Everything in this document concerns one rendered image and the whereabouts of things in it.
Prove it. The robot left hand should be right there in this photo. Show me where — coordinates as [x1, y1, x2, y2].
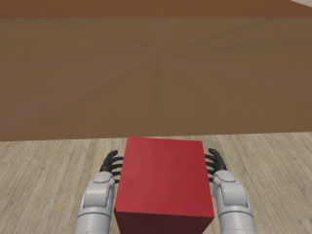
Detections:
[99, 150, 124, 184]

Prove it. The robot right hand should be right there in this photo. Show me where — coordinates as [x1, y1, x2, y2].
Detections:
[204, 148, 227, 182]

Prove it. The right robot forearm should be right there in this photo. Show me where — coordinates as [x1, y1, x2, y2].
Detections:
[213, 170, 257, 234]

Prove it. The carton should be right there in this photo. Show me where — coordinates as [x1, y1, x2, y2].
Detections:
[113, 136, 215, 234]

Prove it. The left robot forearm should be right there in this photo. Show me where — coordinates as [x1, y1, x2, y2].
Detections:
[74, 171, 115, 234]

